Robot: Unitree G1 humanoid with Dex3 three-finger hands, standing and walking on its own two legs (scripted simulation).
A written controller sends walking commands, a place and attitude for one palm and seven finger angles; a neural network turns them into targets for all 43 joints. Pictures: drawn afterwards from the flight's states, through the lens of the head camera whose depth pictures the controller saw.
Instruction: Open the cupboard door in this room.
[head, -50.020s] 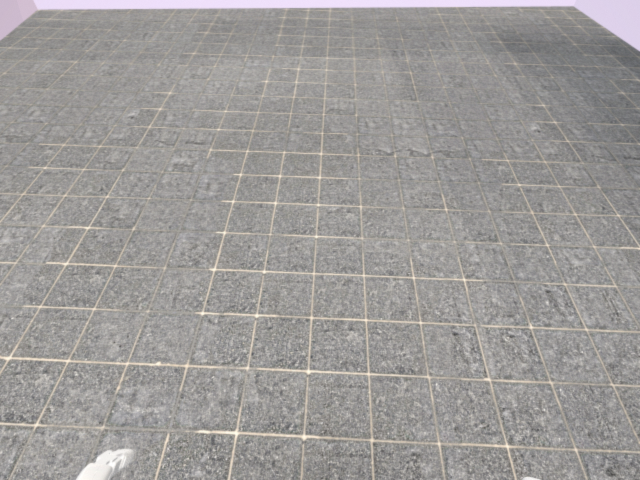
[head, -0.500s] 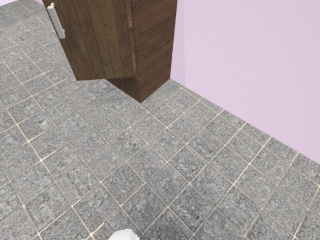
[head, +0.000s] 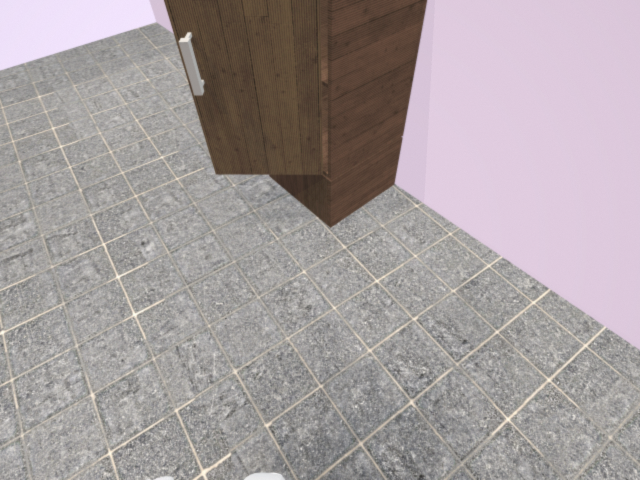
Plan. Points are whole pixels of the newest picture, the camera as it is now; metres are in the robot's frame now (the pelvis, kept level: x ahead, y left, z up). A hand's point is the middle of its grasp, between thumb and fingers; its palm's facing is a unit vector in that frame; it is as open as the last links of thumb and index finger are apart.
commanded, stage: take the last steps up to it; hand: left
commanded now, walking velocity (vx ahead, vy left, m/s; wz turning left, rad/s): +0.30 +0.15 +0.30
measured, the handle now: (194, 64) +1.10 +0.42 -0.04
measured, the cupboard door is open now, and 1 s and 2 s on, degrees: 48 48 48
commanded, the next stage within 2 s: come to a stop and stand still in 1.50 s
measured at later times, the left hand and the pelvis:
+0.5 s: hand out of the picture +0.03 +0.27 -0.18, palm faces +0.20 -0.96 -0.18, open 7.4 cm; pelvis +0.12 +0.10 -0.01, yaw +6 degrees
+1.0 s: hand (181, 315) +0.39 +0.28 -0.15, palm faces +0.05 -0.98 -0.18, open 7.4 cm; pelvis +0.29 +0.10 +0.00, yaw +4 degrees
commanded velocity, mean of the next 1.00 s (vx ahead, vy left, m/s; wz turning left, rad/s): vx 0.30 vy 0.08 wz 0.02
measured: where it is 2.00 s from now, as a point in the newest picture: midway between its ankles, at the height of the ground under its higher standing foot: (287, 365)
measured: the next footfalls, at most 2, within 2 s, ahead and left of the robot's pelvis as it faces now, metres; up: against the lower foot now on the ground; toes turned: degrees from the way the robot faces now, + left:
left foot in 0.40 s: +0.20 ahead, +0.21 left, +0.00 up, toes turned +14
right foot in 0.90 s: +0.35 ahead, +0.00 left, +0.00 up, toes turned -3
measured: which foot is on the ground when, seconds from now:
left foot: up 0.00-0.38, down 0.40-0.90, up 0.92-1.00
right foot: down 0.00-0.40, up 0.42-0.88, down 0.90-1.00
